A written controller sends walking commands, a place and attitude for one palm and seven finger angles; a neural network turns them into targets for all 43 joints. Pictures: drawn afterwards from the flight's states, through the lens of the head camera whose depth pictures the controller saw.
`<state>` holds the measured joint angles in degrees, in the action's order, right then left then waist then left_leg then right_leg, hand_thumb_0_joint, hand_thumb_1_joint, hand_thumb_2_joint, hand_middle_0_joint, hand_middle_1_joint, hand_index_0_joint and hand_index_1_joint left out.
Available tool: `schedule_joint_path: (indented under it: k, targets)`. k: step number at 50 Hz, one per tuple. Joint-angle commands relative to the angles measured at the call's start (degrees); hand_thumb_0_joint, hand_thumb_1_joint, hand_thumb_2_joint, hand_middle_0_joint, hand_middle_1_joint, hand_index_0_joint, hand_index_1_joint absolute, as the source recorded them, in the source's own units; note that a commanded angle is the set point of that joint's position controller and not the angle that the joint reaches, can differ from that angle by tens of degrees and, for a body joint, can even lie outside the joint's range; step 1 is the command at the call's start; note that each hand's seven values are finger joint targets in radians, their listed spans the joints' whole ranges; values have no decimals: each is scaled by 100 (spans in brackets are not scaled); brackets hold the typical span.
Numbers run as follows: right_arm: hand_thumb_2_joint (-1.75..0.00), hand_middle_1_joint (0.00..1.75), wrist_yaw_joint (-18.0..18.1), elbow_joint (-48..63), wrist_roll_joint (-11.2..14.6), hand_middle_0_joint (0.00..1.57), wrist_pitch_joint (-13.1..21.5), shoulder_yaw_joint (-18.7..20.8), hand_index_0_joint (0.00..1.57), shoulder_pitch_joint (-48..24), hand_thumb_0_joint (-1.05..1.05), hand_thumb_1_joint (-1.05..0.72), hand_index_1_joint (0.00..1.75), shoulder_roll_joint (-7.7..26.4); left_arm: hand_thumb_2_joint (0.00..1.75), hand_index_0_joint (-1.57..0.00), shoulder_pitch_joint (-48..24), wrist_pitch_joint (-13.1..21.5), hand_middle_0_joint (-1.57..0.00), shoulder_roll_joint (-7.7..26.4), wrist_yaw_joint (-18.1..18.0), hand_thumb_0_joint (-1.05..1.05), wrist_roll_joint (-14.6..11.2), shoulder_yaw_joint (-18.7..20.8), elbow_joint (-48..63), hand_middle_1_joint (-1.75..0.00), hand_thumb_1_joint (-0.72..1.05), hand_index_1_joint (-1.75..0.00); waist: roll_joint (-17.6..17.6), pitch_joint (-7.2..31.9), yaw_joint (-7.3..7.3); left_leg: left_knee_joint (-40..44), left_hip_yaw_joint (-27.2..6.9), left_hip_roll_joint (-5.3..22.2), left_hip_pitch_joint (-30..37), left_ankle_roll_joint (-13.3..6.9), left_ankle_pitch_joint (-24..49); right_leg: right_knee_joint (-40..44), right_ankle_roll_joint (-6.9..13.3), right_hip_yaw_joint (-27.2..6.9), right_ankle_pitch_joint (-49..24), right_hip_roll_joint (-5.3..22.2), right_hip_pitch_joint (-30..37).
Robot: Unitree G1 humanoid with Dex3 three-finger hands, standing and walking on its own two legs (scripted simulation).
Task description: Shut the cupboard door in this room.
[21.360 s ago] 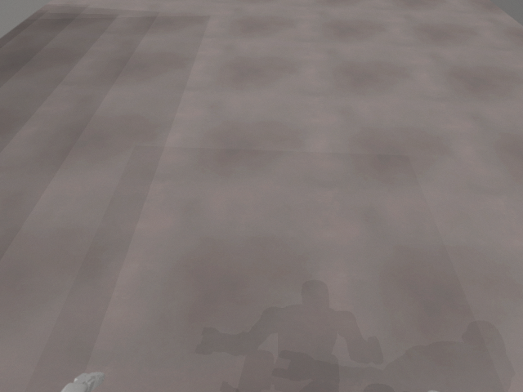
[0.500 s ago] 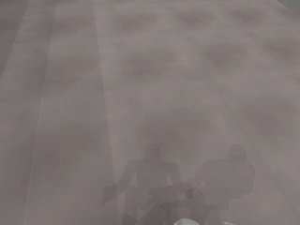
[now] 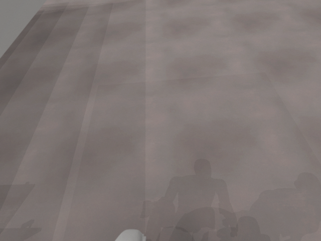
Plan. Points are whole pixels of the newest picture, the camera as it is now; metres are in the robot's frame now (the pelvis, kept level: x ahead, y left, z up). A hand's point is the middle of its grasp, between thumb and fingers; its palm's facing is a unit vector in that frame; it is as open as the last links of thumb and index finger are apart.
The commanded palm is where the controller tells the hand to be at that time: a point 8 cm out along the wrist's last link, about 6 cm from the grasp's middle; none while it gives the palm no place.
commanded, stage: turn or walk to find it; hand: left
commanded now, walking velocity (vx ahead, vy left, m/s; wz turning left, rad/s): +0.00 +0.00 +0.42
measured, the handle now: out of the picture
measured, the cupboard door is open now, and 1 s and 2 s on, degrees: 88 88 88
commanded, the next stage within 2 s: stand and wait in 0.34 s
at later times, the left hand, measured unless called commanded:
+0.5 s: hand out of the picture +0.00 +0.27 -0.17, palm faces +0.25 -0.94 -0.24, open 7.4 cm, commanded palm none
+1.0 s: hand out of the picture -0.06 +0.20 -0.16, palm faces +0.46 -0.85 -0.25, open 7.4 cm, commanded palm none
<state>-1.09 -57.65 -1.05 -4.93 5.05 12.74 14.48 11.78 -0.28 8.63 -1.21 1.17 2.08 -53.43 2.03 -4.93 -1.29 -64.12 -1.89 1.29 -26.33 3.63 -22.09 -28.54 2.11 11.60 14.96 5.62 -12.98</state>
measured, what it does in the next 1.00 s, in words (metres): steps on the spot, turning left: left foot, then right foot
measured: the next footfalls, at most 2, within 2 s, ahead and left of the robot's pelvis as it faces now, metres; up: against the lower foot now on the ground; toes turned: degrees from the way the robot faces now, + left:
left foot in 0.22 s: +0.00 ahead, +0.16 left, +0.00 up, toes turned +11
right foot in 0.66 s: +0.06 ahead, -0.08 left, +0.00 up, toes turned +12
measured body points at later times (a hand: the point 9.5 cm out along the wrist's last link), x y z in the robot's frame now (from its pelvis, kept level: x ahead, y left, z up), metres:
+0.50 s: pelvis -0.02 +0.05 +0.00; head +0.01 +0.07 +0.45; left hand -0.01 +0.32 -0.15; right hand +0.12 -0.17 -0.14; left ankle -0.04 +0.15 -0.74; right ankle +0.00 -0.10 -0.68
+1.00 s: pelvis -0.03 +0.00 +0.00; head +0.01 +0.01 +0.45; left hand -0.09 +0.25 -0.14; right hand +0.12 -0.22 -0.16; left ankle -0.12 +0.14 -0.68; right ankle +0.02 -0.09 -0.74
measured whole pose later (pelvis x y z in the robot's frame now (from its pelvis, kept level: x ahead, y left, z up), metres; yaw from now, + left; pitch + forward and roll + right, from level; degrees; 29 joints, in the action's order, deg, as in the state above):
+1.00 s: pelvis -0.03 +0.00 +0.00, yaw +28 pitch -1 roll +2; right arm -1.3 -57.2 -0.8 -5.1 4.8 11.5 14.6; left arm 12.1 -0.6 9.9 -1.0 1.5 2.2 -53.5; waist 0.6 -5.9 -0.8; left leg -56.5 0.3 2.6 -24.2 4.0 -24.8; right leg -29.5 0.7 13.7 15.6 7.9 -12.7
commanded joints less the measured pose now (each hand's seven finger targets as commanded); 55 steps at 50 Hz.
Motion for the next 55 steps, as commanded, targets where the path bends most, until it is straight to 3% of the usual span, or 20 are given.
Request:
schedule_joint_path:
  k: [1,6,9,10,11,12,15,18,25,28,31,32,33,34,36,38,41,51,54,55]
  targets:
    - [-90,30,23,495,10,20,183,-24,20,-458,0,-90,30,215,90,-20,480,103,-20,1352,-70,0,40,322,199,-30,90,-30,-1114,551,395,825,228,98,-218,53,-343,990,576,-1066,-1776,1520,874]
    - [-90,30,51,534,70,20,291,-121,20,-482,0,-90,30,144,90,-20,504,48,-20,1553,-49,0,60,388,49,-30,90,-30,-1379,808,421,2163,584,35,402,-71,-487,588,625,-880,-2354,1632,997]
    - [-90,30,59,432,54,20,387,-105,20,-35,0,-90,30,266,90,-20,319,-10,-20,1498,-31,0,-5,396,11,-30,90,-30,-1027,947,102,3905,692,44,1621,-184,814,-186,121,-439,-1895,1425,370]
    - [-90,30,62,417,28,20,446,-24,20,140,0,-90,30,635,90,-20,354,-54,-20,1285,-10,0,-53,367,84,-30,90,-30,-96,1043,-20,4410,-113,650,2385,-418,1479,-1018,-214,-133,-907,1032,-489]
    - [-90,30,82,456,-14,20,456,110,20,295,0,-90,30,1205,90,-20,279,-84,-20,904,27,0,-67,253,301,-30,90,-30,1520,870,-114,4604,-1812,2024,2819,-1059,3263,-2120,-618,-13,1749,292,-1913]
    - [-90,30,118,369,-1,20,403,120,20,494,0,-90,30,1310,90,-20,-160,-155,-20,952,1,0,-7,183,416,-30,90,-30,1200,795,-273,4634,-1807,2284,2370,-1421,3422,-2810,-594,-538,2165,218,-1843]
    - [-90,30,236,447,-26,20,436,1,20,-165,0,-90,30,862,90,-20,-285,-164,-20,987,50,0,-40,261,186,-30,90,-30,934,428,21,4501,-1142,1505,1993,-1309,3637,-3499,-612,-993,1209,150,-1960]
    - [-90,30,237,515,6,20,494,-39,20,-262,0,-90,30,762,90,-20,0,-149,-20,967,70,0,-37,230,20,-30,90,-30,512,639,124,4469,-745,1237,2197,-1222,3802,-3468,-679,-976,850,68,-1784]
    - [-90,30,196,505,-30,20,428,69,20,9,0,-90,30,843,90,-20,-445,-142,-20,888,34,0,-63,184,321,-30,90,-30,589,563,-63,4370,-1284,1237,2139,-1355,3577,-2317,-724,-977,1115,-107,-1519]
    - [-90,30,183,585,-47,20,389,106,20,-105,0,-90,30,866,90,-20,-360,-96,-20,855,26,0,-88,182,363,-30,90,-30,828,642,-25,4183,-1468,1111,1868,-1296,3736,-1441,-664,-874,1086,-284,-924]
    - [-90,30,167,663,-17,20,361,131,20,-278,0,-90,30,815,90,-20,127,-29,-20,923,6,0,-100,209,267,-30,90,-30,667,784,232,3823,-1547,852,1322,-1074,3251,-74,-600,-783,111,-377,85]
    - [-90,30,146,698,22,20,362,126,20,-292,0,-90,30,706,90,-20,367,27,-20,1091,-13,0,-79,247,228,-30,90,-30,314,854,351,3483,-1445,605,811,-829,2532,669,-552,-940,-455,-155,813]
    - [-90,30,111,777,70,20,381,75,20,-188,0,-90,30,362,90,-20,564,93,-20,1519,-60,0,9,336,209,-30,90,-30,-996,1029,406,2507,-715,-36,-171,-436,976,1080,-196,-2054,-836,1067,1648]
    - [-90,30,107,939,49,20,370,65,20,-289,0,-90,30,244,90,-20,576,88,-20,1835,-64,0,33,376,276,-30,90,-30,-1791,801,459,1291,-145,-565,-686,-199,-1206,1185,490,-2930,-1604,2206,1332]
    - [-90,30,90,734,-11,20,202,172,20,-262,0,-90,30,491,90,-20,83,80,-20,1542,-77,0,-31,362,440,-30,90,-30,-1417,381,265,-311,-478,-230,-543,-226,-855,1440,662,-2670,-469,1939,138]
    - [-90,30,17,547,-37,20,151,146,20,-32,0,-90,30,384,90,-20,-409,68,-20,1214,-80,0,-22,270,586,-30,90,-30,-962,159,1,-728,-291,-30,-546,-136,-138,1267,412,-1647,-528,1432,-46]
    - [-90,30,-10,492,-29,20,141,103,20,31,0,-90,30,355,90,-20,-135,130,-20,1138,-78,0,-12,250,532,-30,90,-30,-1163,375,87,-677,-95,36,-583,15,129,1133,383,-1195,-1201,1320,358]
    - [-90,30,-6,667,59,20,254,-70,20,-580,0,-90,30,221,90,-20,372,36,-20,1623,-43,0,60,399,237,-30,90,-30,-1457,675,416,1793,608,90,218,-12,-481,640,593,-728,-2092,1677,885]
    - [-90,30,12,619,45,20,354,-65,20,-201,0,-90,30,286,90,-20,272,-16,-20,1635,-18,0,20,422,195,-30,90,-30,-1225,867,168,3384,830,-9,1153,-101,478,-120,198,-305,-2066,1526,635]
    - [-90,30,4,561,39,20,408,-16,20,13,0,-90,30,514,90,-20,298,-52,-20,1533,2,0,-32,408,209,-30,90,-30,-667,1031,19,4115,583,156,1972,-198,1224,-765,-87,-143,-1593,1358,55]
